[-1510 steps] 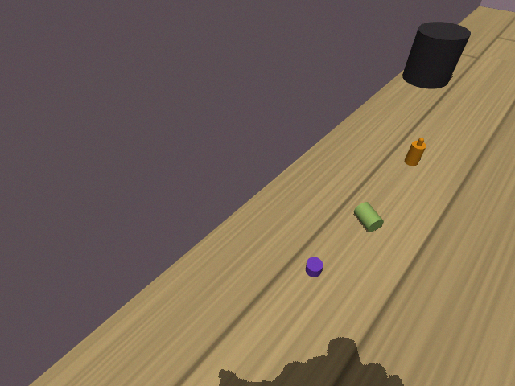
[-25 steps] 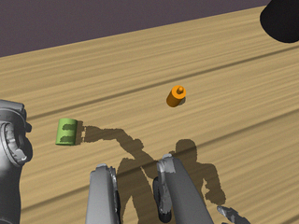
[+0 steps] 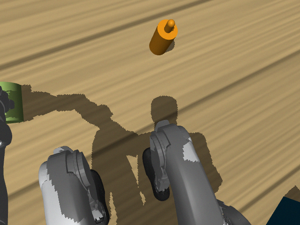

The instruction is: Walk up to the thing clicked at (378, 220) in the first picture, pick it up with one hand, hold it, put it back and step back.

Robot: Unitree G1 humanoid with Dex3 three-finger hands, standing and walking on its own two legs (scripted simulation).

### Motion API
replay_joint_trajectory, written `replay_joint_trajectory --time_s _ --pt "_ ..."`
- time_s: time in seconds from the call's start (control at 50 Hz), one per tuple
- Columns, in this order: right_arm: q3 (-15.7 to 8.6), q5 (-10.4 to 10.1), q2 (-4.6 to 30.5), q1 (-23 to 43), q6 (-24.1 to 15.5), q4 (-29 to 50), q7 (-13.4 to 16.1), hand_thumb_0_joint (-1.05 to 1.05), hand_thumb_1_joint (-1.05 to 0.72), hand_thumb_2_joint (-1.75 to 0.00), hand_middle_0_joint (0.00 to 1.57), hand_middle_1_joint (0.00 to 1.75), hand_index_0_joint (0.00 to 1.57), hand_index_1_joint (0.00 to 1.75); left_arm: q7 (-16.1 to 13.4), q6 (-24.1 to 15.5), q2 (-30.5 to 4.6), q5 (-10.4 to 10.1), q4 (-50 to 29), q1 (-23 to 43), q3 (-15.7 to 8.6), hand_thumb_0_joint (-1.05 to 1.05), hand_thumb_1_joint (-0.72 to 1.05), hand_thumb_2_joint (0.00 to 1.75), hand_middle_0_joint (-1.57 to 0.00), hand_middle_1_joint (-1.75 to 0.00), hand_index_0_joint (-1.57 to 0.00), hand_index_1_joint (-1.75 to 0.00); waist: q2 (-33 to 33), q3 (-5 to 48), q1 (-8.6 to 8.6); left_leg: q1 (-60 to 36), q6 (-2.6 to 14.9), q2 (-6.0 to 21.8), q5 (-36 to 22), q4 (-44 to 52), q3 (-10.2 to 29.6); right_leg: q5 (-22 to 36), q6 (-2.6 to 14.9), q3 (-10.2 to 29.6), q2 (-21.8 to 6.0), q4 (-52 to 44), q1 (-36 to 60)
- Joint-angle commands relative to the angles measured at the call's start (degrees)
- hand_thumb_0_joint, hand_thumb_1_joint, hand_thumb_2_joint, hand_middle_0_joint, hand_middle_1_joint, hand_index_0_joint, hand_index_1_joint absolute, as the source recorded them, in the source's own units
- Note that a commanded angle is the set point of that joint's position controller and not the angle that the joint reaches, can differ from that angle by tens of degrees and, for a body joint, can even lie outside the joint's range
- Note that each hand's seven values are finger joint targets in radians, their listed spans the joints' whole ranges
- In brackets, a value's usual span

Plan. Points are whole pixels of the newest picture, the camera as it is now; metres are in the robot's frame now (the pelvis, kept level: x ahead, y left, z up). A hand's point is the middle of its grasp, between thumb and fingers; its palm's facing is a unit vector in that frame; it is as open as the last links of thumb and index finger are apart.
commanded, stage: approach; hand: left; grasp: from above
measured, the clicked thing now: (5, 103) +0.49 +0.35 -0.31
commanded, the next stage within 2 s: rest palm in 0.44 s
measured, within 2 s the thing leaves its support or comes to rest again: neither
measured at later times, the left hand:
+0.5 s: hand (9, 92) +0.50 +0.30 -0.23, palm faces +0.07 -0.45 -0.89, open 13.4 cm
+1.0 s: hand (7, 113) +0.45 +0.32 -0.25, palm faces -0.05 -0.42 -0.90, open 13.7 cm
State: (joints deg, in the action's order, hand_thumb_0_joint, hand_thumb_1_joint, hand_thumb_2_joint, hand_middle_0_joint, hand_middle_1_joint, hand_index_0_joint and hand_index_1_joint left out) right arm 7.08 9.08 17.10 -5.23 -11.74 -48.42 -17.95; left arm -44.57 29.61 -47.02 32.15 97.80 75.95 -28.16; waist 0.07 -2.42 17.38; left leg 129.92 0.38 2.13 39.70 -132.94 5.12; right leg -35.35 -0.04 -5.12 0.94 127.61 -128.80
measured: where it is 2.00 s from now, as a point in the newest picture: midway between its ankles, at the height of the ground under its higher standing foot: (129, 194)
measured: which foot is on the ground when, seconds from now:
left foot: down 0.00-1.00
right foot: down 0.00-1.00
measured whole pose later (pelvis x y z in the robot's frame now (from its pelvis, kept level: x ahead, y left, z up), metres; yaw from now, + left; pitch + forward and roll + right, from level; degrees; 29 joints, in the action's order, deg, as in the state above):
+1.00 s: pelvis +0.00 +0.00 -0.03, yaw -4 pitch +31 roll -12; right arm 15.5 10.0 21.6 -4.9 -14.7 -45.0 -25.4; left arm -49.2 27.0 -56.1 30.8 103.1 76.0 -23.8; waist -6.1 -10.7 22.4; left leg 131.7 -0.6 0.7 40.8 -140.6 12.1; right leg -35.6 0.3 -11.2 0.6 131.1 -127.3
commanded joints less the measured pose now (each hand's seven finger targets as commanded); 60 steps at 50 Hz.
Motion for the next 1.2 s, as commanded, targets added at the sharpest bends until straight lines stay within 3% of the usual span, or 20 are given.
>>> replay_joint_trajectory --time_s 0.0,0.16,0.26,0.32,0.34,0.38,0.42,0.46,0.54,0.56,0.62,0.68,0.78,0.86,0.92,0.98,1.0,1.04,1.12,1.18 --pt "-2.14 -0.16 17.82 -17.20 -0.11 -1.53 -1.16 0.00 -0.92 -0.91 0.20 0.30 0.20 0.30 -1.44 -0.42 -15.74 1.72 -4.11 21.32 4.65 0.00 -0.52 0.97 -0.17 -0.99 -0.13 -1.03 15.95 45.46 4.64 -25.99 0.56 -0.30 -7.32 10.98 -1.04 7.40 -0.62 -2.93 0.88 -13.99 25.74" --pt "1.63 -0.27 21.18 -18.20 -0.61 -0.98 -3.13 0.00 -0.93 -0.91 0.20 0.30 0.20 0.30 -1.85 -0.57 -17.68 1.85 1.33 21.61 6.34 0.00 -0.46 0.92 -0.21 -0.95 -0.18 -0.99 16.90 39.70 7.57 -24.49 0.50 -0.07 -11.28 7.76 2.10 13.37 -0.49 -5.53 1.62 -9.64 25.09" --pt "2.49 0.23 22.44 -17.33 -0.51 0.33 -4.95 0.00 -0.94 -0.91 0.20 0.30 0.20 0.30 -4.40 -0.96 -20.32 2.56 0.56 20.78 5.64 0.00 -0.44 0.88 -0.23 -0.93 -0.20 -0.97 20.84 38.23 7.62 -25.22 0.30 0.07 -14.17 6.78 2.24 17.64 -0.35 -6.47 1.95 -8.03 27.90" --pt "2.11 0.18 22.99 -16.95 -0.46 0.46 -6.03 0.00 -0.94 -0.91 0.20 0.30 0.20 0.30 -6.46 -1.07 -23.77 2.68 -4.71 23.61 3.72 0.00 -0.45 0.89 -0.23 -0.93 -0.20 -0.97 25.49 40.45 6.50 -27.11 0.16 0.21 -15.69 6.06 1.99 19.94 -0.47 -6.90 1.88 -7.94 29.50" --pt "1.94 0.61 22.90 -15.46 -0.54 0.81 -6.63 0.00 -0.94 -0.91 0.20 0.30 0.20 0.30 -6.74 -0.59 -22.47 2.56 -3.23 21.02 4.27 0.00 -0.47 0.89 -0.21 -0.95 -0.18 -0.98 24.75 37.93 6.60 -25.99 0.28 -0.01 -15.37 6.04 1.90 20.35 -0.54 -7.53 1.69 -7.41 29.25" --pt "1.50 0.10 23.66 -15.68 -0.37 1.39 -7.51 0.00 -0.94 -0.91 0.20 0.30 0.20 0.30 -7.76 -0.70 -25.26 2.85 -6.52 21.76 2.29 0.00 -0.47 0.90 -0.21 -0.93 -0.18 -0.97 28.27 40.96 5.46 -28.95 -0.24 0.41 -16.03 6.04 2.13 20.44 -0.25 -7.65 2.01 -7.52 28.95" --pt "1.28 -0.27 23.65 -15.38 -0.09 1.32 -8.14 0.00 -0.95 -0.91 0.20 0.30 0.20 0.30 -7.80 -0.62 -25.76 2.59 -8.17 21.22 1.95 0.00 -0.43 0.89 -0.23 -0.93 -0.20 -0.96 30.79 41.79 5.01 -29.70 -0.56 0.45 -15.50 6.37 2.18 19.96 0.05 -7.87 2.07 -7.31 28.34" --pt "0.96 -0.85 22.93 -15.51 0.22 1.15 -8.89 0.00 -0.95 -0.91 0.20 0.30 0.20 0.30 -7.08 -0.35 -24.60 1.41 -9.91 19.89 1.57 0.00 -0.43 0.97 -0.23 -0.98 -0.20 -1.02 31.29 41.97 4.34 -29.23 -0.68 0.46 -15.42 6.49 2.17 19.57 0.14 -8.00 2.10 -7.19 28.35" --pt "-0.10 -2.99 22.30 -16.79 1.02 1.96 -9.37 0.00 -0.94 -0.91 0.20 0.30 0.20 0.30 -3.68 0.91 -21.89 0.21 -10.99 13.84 1.61 0.00 -0.39 0.89 -0.24 -0.92 -0.22 -0.95 29.95 42.75 2.37 -26.22 -0.34 0.21 -13.93 6.80 1.16 16.86 0.33 -7.38 2.99 -8.63 27.16" --pt "-0.09 -3.35 22.11 -17.22 1.28 1.75 -9.42 0.00 -0.93 -0.91 0.20 0.30 0.20 0.30 -2.97 1.41 -19.69 0.04 -7.97 11.58 2.37 0.00 -0.38 0.89 -0.23 -0.90 -0.20 -0.93 27.56 41.80 2.57 -24.33 -0.16 0.20 -13.51 6.49 1.00 16.49 0.36 -7.03 3.18 -8.94 26.65" --pt "-0.14 -3.21 21.72 -18.42 1.53 0.42 -8.71 0.00 -0.92 -0.91 0.20 0.30 0.20 0.30 -0.51 1.52 -13.70 -0.44 -3.12 10.35 6.96 0.00 -0.40 0.87 -0.18 -0.92 -0.16 -0.94 19.28 35.40 5.62 -19.17 0.73 0.04 -10.43 6.20 2.45 13.70 0.02 -7.17 3.47 -8.84 22.95" --pt "-0.32 -2.62 22.90 -19.65 0.72 0.80 -8.01 0.00 -0.92 -0.91 0.20 0.30 0.20 0.30 -0.20 0.57 -12.17 -1.72 -0.83 12.41 7.96 0.00 -0.36 0.84 -0.21 -0.91 -0.19 -0.92 12.94 30.37 8.45 -18.79 1.12 0.12 -7.92 7.16 5.10 11.84 -0.17 -7.83 3.03 -8.79 20.22" --pt "0.87 -0.91 23.19 -17.95 -0.83 0.23 -7.38 0.00 -0.92 -0.91 0.20 0.30 0.20 0.30 -1.08 -1.22 -13.22 -1.27 0.64 14.50 8.13 0.00 -0.41 0.88 -0.17 -0.94 -0.15 -0.96 15.40 27.36 9.66 -21.93 0.38 -0.30 -4.26 9.38 6.42 8.45 0.56 -8.28 2.05 -8.49 18.17" --pt "2.60 0.23 24.12 -15.40 -1.99 -0.19 -7.27 0.00 -0.93 -0.91 0.20 0.30 0.20 0.30 -3.94 -3.21 -17.41 0.50 0.24 17.74 7.49 0.00 -0.45 0.90 -0.17 -0.94 -0.15 -0.97 20.99 28.11 9.84 -26.07 -0.30 0.12 -3.38 9.71 7.06 8.05 1.07 -8.97 1.51 -7.58 17.11" --pt "3.97 1.03 24.30 -14.66 -2.49 -0.07 -7.62 0.00 -0.94 -0.92 0.20 0.30 0.20 0.30 -6.57 -4.33 -20.78 1.14 -2.63 18.92 6.42 0.00 -0.48 0.91 -0.17 -0.95 -0.14 -0.98 25.19 30.95 8.92 -29.51 -0.81 0.53 -6.75 8.61 6.15 11.65 1.12 -8.56 1.47 -6.93 21.46" --pt "5.01 1.98 24.84 -12.87 -3.32 0.13 -8.54 0.00 -0.95 -0.92 0.20 0.30 0.20 0.30 -8.75 -4.69 -23.58 -0.68 -3.73 20.16 3.94 0.00 -0.47 0.90 -0.20 -0.91 -0.16 -0.95 26.91 31.81 8.94 -29.99 -0.73 0.45 -9.96 6.83 4.75 15.17 0.61 -8.07 0.92 -6.74 25.29" --pt "5.74 2.19 24.11 -12.39 -3.56 1.15 -8.98 0.00 -0.95 -0.92 0.20 0.30 0.20 0.30 -8.79 -5.09 -22.67 -3.21 -4.47 21.04 3.24 0.00 -0.46 0.90 -0.20 -0.90 -0.16 -0.95 26.77 32.04 9.53 -29.13 -0.64 0.43 -11.23 5.73 4.55 16.18 0.41 -7.92 0.91 -6.43 26.00" --pt "7.05 2.99 24.67 -11.26 -4.17 1.55 -9.18 0.00 -0.95 -0.92 0.20 0.30 0.20 0.30 -7.70 -5.00 -21.02 -5.66 -3.02 19.29 4.71 0.00 -0.45 0.90 -0.20 -0.91 -0.17 -0.95 24.27 30.24 11.50 -26.43 -0.19 0.10 -10.65 4.16 3.56 16.58 -0.12 -7.98 1.15 -7.34 27.24" --pt "7.52 1.45 26.13 -13.66 -3.76 2.09 -8.65 0.00 -0.94 -0.92 0.20 0.30 0.20 0.30 -4.52 -4.10 -23.74 -5.80 -0.26 17.83 5.74 0.00 -0.43 0.93 -0.20 -0.94 -0.17 -0.97 22.01 32.47 10.99 -21.75 0.47 -0.15 -10.86 3.09 2.80 16.68 -0.72 -7.48 2.34 -8.68 29.98" --pt "7.69 0.56 26.68 -14.99 -2.95 3.20 -9.06 0.00 -0.94 -0.92 0.20 0.30 0.20 0.30 -4.15 -3.29 -23.85 -4.83 0.02 17.46 6.58 0.00 -0.41 0.90 -0.20 -0.92 -0.17 -0.96 21.36 33.60 10.74 -22.82 0.13 0.31 -13.92 3.29 4.59 19.24 -0.39 -8.48 2.85 -7.53 29.70"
